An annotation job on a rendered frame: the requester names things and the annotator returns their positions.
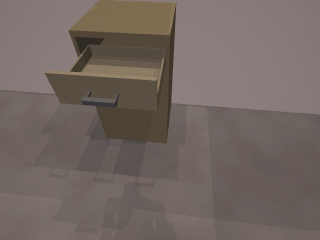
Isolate drawer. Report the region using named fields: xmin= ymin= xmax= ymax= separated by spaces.
xmin=45 ymin=44 xmax=166 ymax=111

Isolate handle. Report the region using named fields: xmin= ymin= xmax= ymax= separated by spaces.
xmin=81 ymin=91 xmax=119 ymax=108

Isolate cabinet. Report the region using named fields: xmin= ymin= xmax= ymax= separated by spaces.
xmin=68 ymin=0 xmax=177 ymax=144

